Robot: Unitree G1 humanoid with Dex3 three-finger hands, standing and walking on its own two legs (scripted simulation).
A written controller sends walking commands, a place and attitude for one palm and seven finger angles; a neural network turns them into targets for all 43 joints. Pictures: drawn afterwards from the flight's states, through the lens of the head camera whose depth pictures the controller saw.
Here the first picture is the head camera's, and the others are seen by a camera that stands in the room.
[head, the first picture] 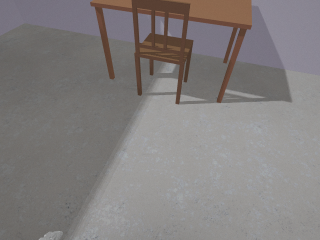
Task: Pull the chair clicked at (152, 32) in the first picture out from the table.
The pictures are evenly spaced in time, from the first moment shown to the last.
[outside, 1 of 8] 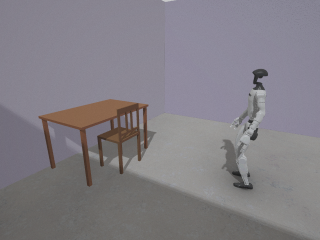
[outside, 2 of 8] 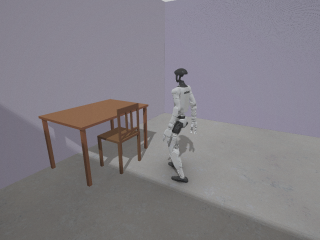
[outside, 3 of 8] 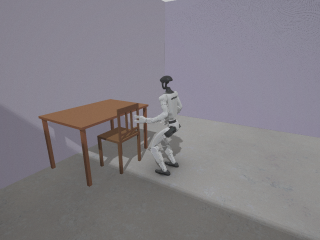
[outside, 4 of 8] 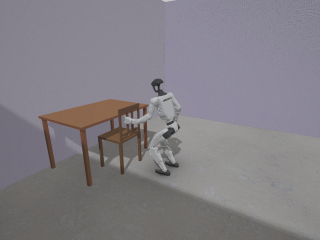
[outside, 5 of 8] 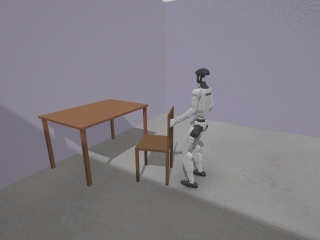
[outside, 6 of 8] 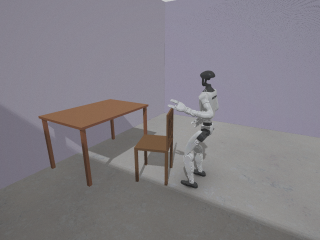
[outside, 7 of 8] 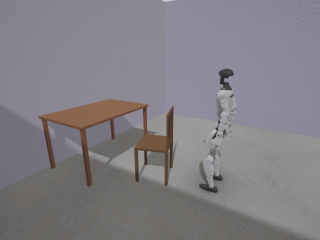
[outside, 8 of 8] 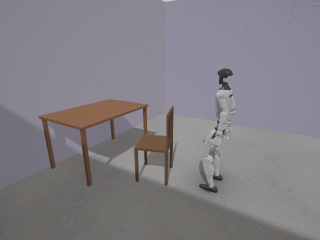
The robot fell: no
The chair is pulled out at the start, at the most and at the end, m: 0.00 0.55 0.55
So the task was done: yes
